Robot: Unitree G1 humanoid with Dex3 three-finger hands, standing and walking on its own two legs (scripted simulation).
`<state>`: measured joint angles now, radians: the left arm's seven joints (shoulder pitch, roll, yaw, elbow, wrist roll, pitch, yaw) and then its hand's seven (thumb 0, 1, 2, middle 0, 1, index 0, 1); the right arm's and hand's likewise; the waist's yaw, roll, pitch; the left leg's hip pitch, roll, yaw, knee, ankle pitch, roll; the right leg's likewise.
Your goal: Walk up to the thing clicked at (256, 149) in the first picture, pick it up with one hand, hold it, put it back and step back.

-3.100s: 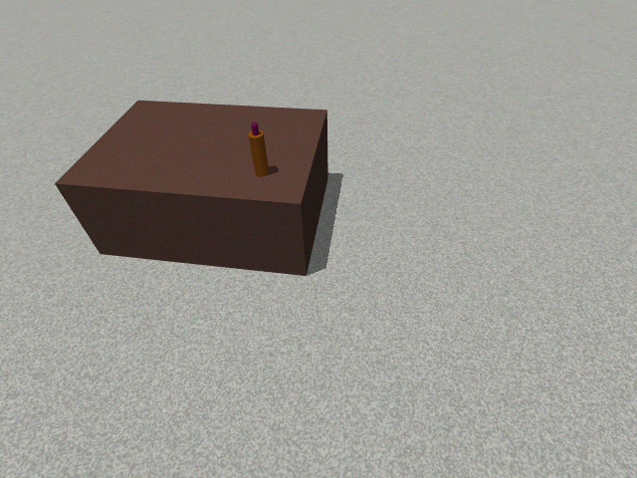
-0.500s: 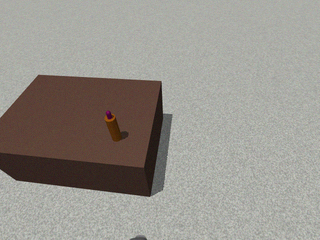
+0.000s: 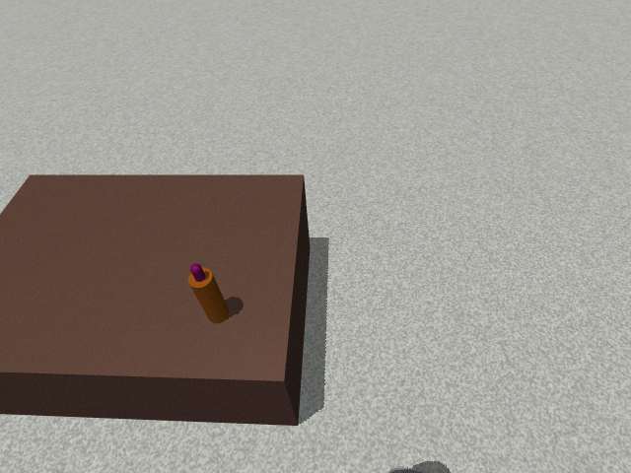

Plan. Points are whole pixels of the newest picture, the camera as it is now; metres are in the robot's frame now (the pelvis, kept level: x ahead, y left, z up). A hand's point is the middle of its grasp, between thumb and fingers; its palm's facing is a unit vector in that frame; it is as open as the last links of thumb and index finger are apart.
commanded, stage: walk up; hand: left
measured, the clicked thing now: (207, 292) +0.54 +0.26 -0.27
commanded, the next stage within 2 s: stand in 1.88 s
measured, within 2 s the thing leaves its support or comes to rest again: neither
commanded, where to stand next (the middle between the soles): +0.07 +0.00 m, yaw +0 degrees
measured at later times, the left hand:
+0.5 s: hand out of the picture +0.12 +0.25 -0.14, palm faces +0.00 -0.96 -0.29, open 7.4 cm
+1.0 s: hand out of the picture +0.10 +0.24 -0.13, palm faces +0.03 -0.94 -0.33, open 7.4 cm
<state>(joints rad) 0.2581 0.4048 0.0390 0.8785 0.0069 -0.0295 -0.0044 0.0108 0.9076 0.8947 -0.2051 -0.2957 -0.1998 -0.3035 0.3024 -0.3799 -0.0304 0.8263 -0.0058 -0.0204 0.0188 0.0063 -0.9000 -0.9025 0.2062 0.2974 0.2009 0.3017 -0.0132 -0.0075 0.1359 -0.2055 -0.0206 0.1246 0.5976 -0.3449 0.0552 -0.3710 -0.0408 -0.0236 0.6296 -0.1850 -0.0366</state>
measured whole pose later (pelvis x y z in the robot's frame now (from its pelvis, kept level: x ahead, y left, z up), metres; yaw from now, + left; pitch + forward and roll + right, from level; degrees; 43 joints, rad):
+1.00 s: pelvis +0.03 -0.02 +0.02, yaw +0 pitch -2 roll +0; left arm 0.09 0.33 0.03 1.16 0.01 0.01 -0.02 0.01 0.91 0.89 -0.21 -0.30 -0.20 -0.30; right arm 0.07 -0.35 0.00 1.13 -0.01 -0.02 0.00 0.00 -0.90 -0.90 0.21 0.30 0.20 0.30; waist 0.02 0.02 0.06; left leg -0.06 0.03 0.03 0.33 -0.23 -0.02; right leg -0.18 0.00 -0.05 0.35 -0.12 -0.02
